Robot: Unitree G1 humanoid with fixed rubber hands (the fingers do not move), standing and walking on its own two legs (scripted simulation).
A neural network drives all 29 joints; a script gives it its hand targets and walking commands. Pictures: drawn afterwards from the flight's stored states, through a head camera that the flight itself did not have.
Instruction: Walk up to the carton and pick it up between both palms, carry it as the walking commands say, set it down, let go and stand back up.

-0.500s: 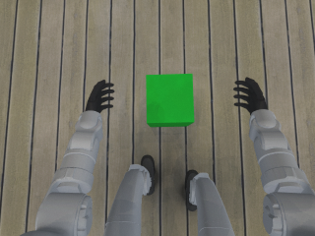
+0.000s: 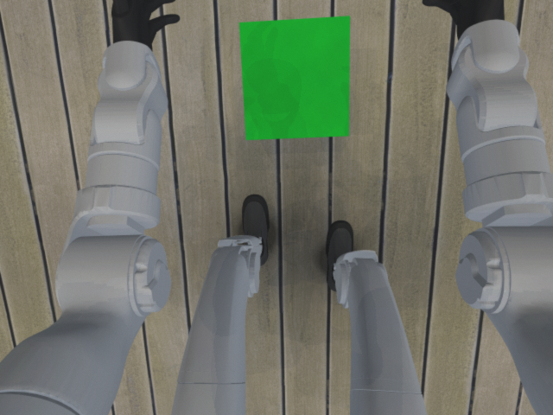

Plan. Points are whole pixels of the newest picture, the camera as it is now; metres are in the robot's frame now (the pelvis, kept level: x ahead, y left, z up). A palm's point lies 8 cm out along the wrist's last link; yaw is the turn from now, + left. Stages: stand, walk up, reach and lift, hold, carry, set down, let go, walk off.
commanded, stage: reach and lift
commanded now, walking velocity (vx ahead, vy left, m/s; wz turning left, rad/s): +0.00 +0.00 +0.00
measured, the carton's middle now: (295, 89) +0.50 +0.03 -0.55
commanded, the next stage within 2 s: none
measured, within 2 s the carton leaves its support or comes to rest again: neither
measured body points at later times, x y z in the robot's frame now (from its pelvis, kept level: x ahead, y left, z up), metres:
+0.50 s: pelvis -0.08 +0.00 -0.13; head +0.31 +0.02 +0.09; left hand +0.51 +0.22 -0.28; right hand +0.52 -0.17 -0.29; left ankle +0.10 +0.12 -0.64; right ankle +0.03 -0.12 -0.64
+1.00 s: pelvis -0.07 +0.00 -0.24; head +0.33 +0.02 -0.04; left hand +0.51 +0.22 -0.43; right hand +0.53 -0.15 -0.43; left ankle +0.10 +0.12 -0.64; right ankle +0.03 -0.12 -0.64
